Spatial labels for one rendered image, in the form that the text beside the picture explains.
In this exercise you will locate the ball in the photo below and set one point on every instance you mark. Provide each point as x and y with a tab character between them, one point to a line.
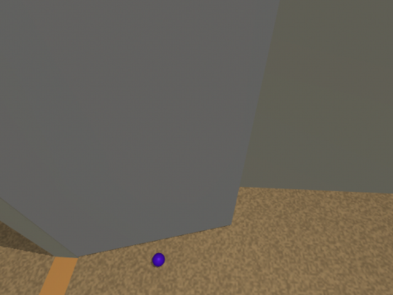
158	259

